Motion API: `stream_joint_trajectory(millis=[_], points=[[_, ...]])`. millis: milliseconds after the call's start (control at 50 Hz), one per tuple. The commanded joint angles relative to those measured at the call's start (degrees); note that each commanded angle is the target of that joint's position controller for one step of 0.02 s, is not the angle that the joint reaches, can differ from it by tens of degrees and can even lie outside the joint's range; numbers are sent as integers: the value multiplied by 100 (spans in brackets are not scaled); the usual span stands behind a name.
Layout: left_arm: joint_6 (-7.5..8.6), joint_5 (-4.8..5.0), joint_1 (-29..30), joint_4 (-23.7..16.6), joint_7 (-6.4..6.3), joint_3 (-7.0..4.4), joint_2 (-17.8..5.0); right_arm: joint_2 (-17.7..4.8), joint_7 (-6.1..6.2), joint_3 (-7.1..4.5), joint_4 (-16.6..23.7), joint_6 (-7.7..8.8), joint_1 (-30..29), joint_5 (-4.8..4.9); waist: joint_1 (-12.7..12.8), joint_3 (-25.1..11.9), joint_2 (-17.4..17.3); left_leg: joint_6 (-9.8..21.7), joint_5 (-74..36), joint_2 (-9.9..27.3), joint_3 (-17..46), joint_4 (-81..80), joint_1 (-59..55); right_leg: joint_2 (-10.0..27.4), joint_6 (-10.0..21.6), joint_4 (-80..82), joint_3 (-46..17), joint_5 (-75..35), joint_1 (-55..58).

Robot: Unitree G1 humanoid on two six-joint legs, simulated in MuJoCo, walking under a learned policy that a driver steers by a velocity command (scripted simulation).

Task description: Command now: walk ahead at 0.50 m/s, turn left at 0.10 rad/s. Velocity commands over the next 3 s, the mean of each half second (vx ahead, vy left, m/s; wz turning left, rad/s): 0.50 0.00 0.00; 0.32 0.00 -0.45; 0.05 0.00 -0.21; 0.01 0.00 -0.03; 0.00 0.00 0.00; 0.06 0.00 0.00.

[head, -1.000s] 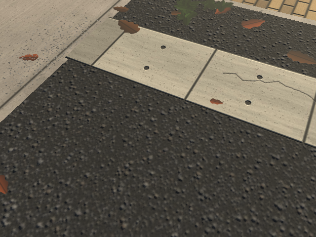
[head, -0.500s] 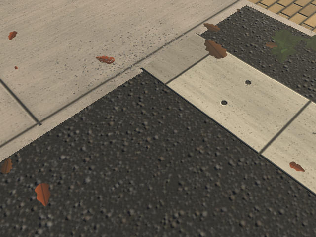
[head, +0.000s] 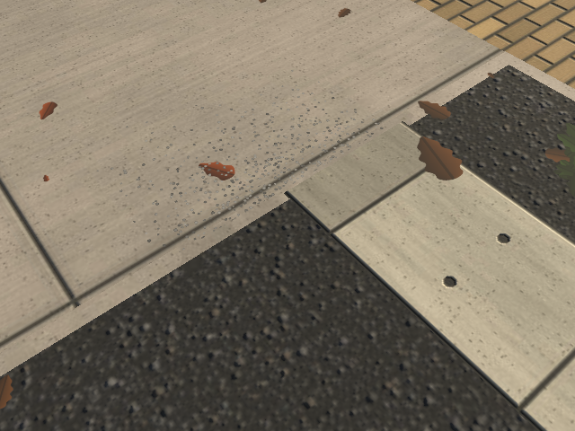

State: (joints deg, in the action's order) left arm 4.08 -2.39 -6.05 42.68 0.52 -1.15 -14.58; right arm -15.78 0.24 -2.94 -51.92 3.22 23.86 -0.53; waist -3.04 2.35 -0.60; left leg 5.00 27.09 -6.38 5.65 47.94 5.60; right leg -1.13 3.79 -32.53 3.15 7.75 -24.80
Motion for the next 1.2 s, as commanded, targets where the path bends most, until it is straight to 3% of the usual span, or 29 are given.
stream_joint_trajectory(millis=[20,40,80,120,260,380,420,460,480,500,520,540,580,620,680,720,780,880,920,940,960,980,1000,1020,1040,1060,1100,1140,1200], points=[[-46,147,-1251,136,-2,-315,-825,-634,-26,-101,446,89,-37,-80,507,-519,318,30,-472,440,133,2397,2889,2104,1105,1745,-3318,1182,2683],[-22,110,-1005,136,10,-261,-624,-531,-65,-65,503,90,-280,-76,420,-264,199,14,-770,643,49,2092,2784,1799,937,1923,-2699,722,2225],[44,130,-1013,292,-17,-198,-473,-438,-139,-36,480,-18,-253,-167,227,-150,514,-110,-947,845,-112,1708,2459,1389,734,2132,-1903,-159,1767],[136,172,-1251,452,2,-213,-529,-347,-187,-6,456,-89,-249,-185,180,-218,535,-213,-1060,889,-271,1557,2430,1315,797,2239,-1594,-836,1735],[142,217,-1781,850,20,-234,-584,-134,-247,138,904,-103,-1802,-145,445,172,444,-493,-2293,1152,-753,-238,3046,1000,750,2611,-812,-1344,1927],[109,164,-2196,1144,-34,-246,-673,-190,-204,167,1135,-48,-2563,-106,630,253,455,-283,-2393,940,-876,-1362,2662,1289,672,2238,-823,-2111,2551],[79,142,-2094,1187,-73,-266,-764,-267,-166,127,1112,2,-2369,-118,451,196,452,-158,-1992,804,-846,-1620,2279,1377,614,1817,-938,-2782,2725],[52,163,-1900,1186,-80,-270,-809,-453,-76,15,703,110,-1131,-171,-120,-425,254,40,-1960,555,-905,-2220,634,1086,442,416,-764,-3547,2479],[71,212,-1847,1065,-64,-218,-656,-808,7,-102,471,179,-156,-291,-479,-1101,-103,271,-1705,1304,-159,-2298,-851,780,331,-934,-586,-2405,1562],[71,397,-2412,877,-47,-63,45,-1452,51,-265,464,161,335,-405,-336,-1937,-1273,840,-1240,3074,2198,-2589,-2557,-92,64,-2959,-82,924,-351],[1,253,-2353,1009,-103,-227,-562,-1225,16,-255,456,63,157,-174,-308,-1926,-933,1005,-771,3253,3125,-3166,-2095,-169,124,-3717,-515,2161,-910],[-38,195,-1970,960,-92,-287,-648,-818,1,-144,543,44,-448,-114,-61,-956,-477,842,-470,2978,2235,-3323,-1273,182,171,-3821,-696,1733,-1098],[-95,174,-1635,946,-7,-269,-398,-310,-14,-20,563,124,-984,-98,173,-163,-408,484,-1145,2438,934,-3767,-120,522,128,-3371,-639,1110,-832],[-253,69,-1708,982,76,-273,-261,-225,22,2,455,217,-960,-75,370,-53,-493,309,-1825,2192,208,-3920,307,598,29,-3255,-576,878,-537],[-362,73,-1389,831,131,-290,-155,-314,42,-36,335,345,-777,-14,491,51,-316,365,-3672,2183,-515,-3870,261,599,-102,-3151,-458,485,-850],[-386,62,-1138,700,136,-278,-97,-303,68,-37,261,335,-681,-18,527,58,-361,376,-4976,2102,-1054,-3633,200,567,-193,-2758,-306,185,-983],[-374,87,-579,464,192,-187,59,-310,105,-29,222,261,-727,-14,442,85,-545,291,-5281,1855,-1685,-3414,351,433,-202,-1471,42,-509,-574],[-383,1,-320,250,227,-202,-120,-559,182,-133,115,122,-525,15,331,-140,-596,220,-5819,2127,-1817,-2609,-276,172,60,-479,333,-284,-48],[-342,-36,-701,298,193,-276,-277,-652,230,-190,142,27,-598,28,467,-350,-581,150,-6149,2182,-1807,-1705,-452,-36,272,-187,356,185,342],[-274,-56,-1135,417,150,-330,-345,-680,225,-211,174,-41,-657,38,666,-604,-347,26,-5801,2071,-1884,-790,-401,-193,394,291,371,-75,834],[-179,-95,-1559,484,66,-439,-704,-721,199,-229,223,-79,-493,33,885,-964,267,-277,-4343,1787,-1949,599,210,204,620,760,-268,-1814,1731],[-182,-17,-1439,413,-10,-613,-1408,-118,146,-113,466,-124,14,-38,352,-1404,1452,-552,899,896,-1904,2365,1896,1886,1348,54,-2166,-5712,3079],[-296,268,-1739,329,-18,-671,-1496,-247,145,-97,499,-240,-21,-37,710,-2241,1122,-634,1286,452,-794,3199,2546,2387,2161,613,-3317,-4994,3450],[-392,292,-1365,210,-71,-608,-1222,-299,147,-99,494,-292,-319,-46,642,-1733,474,-628,852,779,-518,3219,2758,2285,2046,982,-2909,-3543,2877],[-445,263,-898,153,-117,-482,-807,-273,145,-92,530,-288,-685,-38,546,-991,261,-612,364,918,-498,2867,2805,1971,1805,1268,-2519,-2664,2103],[-462,231,-654,171,-141,-390,-541,-287,158,-103,534,-295,-861,-69,394,-568,149,-609,31,1035,-466,2407,2678,1647,1498,1470,-2168,-2331,1597],[-435,186,-519,190,-156,-326,-372,-278,159,-115,423,-443,-609,-171,232,-605,302,-595,-311,996,-524,1975,2046,1299,1211,1606,-1690,-2186,1083],[-364,126,-542,237,-120,-336,-476,-150,142,-92,340,-524,-432,-106,165,-772,273,-579,-383,897,-542,1653,1785,1182,1125,1630,-1504,-2207,1018],[-357,95,-552,314,-100,-331,-538,-120,153,-84,335,-591,-612,-84,239,-710,469,-588,-455,880,-522,891,1769,1098,997,1847,-1512,-1004,1030]])
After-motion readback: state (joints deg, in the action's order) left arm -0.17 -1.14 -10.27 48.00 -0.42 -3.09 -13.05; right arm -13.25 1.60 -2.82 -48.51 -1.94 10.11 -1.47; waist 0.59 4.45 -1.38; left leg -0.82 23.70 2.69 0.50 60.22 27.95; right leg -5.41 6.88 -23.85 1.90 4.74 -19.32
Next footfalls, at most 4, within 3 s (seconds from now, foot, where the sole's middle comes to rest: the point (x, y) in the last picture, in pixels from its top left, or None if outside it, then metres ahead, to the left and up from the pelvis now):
0.48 left None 0.41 0.11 -0.76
0.96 right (339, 381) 0.58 -0.11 -0.76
1.42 left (251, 393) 0.56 0.10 -0.76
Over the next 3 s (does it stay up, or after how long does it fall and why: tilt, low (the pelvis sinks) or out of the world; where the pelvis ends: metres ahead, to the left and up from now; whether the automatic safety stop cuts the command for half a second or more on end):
stays up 0.58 0.01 0.01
